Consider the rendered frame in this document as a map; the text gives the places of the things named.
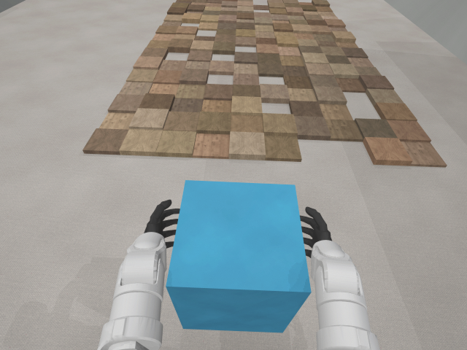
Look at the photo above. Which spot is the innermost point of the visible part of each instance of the carton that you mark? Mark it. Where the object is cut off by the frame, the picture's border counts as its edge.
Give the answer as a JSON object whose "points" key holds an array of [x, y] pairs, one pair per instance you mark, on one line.
{"points": [[238, 261]]}

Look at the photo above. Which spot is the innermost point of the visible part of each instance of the robot left hand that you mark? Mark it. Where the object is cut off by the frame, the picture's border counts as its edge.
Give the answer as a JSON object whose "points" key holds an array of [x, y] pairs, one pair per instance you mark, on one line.
{"points": [[156, 223]]}

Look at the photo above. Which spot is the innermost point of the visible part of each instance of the robot right hand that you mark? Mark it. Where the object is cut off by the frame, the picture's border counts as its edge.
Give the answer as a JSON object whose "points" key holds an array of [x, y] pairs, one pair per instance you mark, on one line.
{"points": [[320, 231]]}

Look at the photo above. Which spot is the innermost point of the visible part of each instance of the left robot forearm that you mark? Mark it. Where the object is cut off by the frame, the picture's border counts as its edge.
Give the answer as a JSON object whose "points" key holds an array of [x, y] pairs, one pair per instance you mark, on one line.
{"points": [[134, 322]]}

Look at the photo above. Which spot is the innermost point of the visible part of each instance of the right robot forearm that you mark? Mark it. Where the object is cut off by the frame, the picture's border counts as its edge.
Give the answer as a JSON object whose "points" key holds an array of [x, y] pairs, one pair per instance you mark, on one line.
{"points": [[340, 300]]}

